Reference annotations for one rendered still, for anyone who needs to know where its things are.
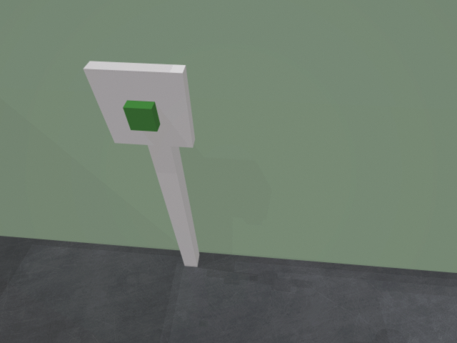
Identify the panel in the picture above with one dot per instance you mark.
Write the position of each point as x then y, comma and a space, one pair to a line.
113, 83

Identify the button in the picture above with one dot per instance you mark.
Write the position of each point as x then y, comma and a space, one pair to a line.
142, 115

